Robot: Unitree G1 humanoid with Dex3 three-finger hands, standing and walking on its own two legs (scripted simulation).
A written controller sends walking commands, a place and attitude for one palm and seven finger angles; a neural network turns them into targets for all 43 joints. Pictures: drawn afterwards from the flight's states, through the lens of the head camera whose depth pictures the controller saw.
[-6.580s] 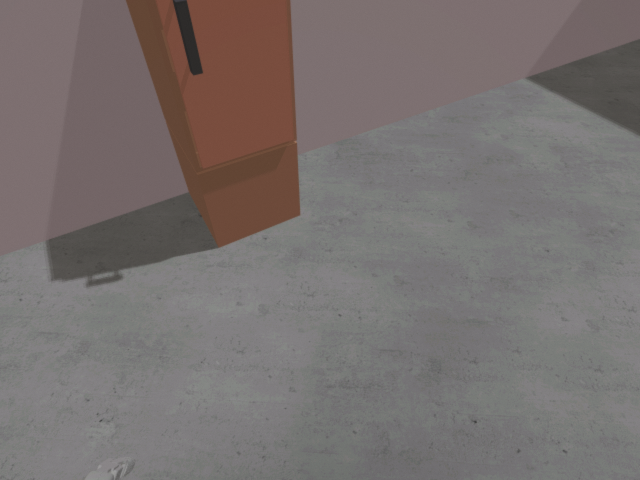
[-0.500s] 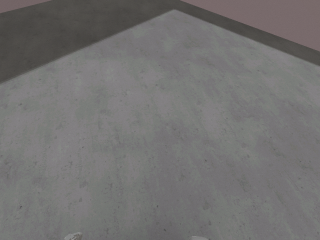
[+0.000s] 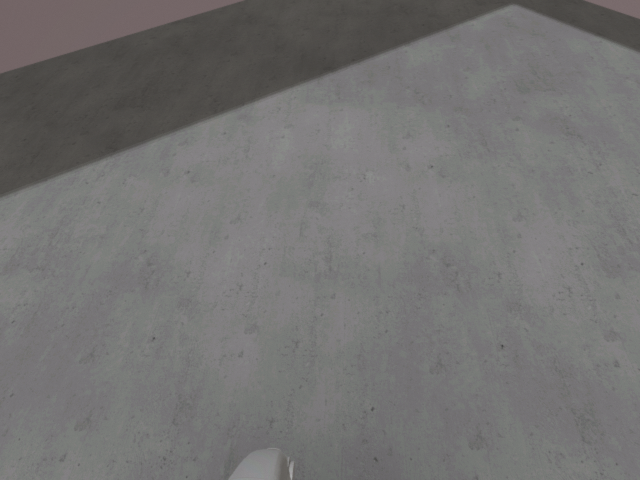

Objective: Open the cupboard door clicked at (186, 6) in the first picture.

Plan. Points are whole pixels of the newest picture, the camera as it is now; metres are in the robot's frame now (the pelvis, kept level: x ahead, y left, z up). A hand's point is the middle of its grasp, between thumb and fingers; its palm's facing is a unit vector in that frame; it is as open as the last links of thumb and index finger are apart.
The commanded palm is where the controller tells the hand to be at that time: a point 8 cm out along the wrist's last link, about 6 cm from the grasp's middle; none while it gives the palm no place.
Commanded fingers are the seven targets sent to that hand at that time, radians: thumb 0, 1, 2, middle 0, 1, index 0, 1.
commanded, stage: turn to face it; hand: left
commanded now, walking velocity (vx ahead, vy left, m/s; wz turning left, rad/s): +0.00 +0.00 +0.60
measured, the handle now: out of the picture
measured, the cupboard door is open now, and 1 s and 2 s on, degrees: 0 0 0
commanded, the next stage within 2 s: none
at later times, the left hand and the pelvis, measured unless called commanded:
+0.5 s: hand out of the picture +0.02 +0.29 -0.18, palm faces +0.34 -0.91 -0.25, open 7.4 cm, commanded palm none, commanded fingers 0.00 0.90 0.90 -0.20 -0.30 -0.20 -0.30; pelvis +0.02 +0.05 -0.01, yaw +17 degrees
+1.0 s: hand out of the picture +0.06 +0.21 -0.13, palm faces +0.53 -0.79 -0.31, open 7.4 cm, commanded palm none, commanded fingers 0.00 0.90 0.90 -0.20 -0.30 -0.20 -0.30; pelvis +0.06 -0.01 +0.00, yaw +36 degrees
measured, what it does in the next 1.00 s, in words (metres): steps on the spot, turning left: left foot, then right foot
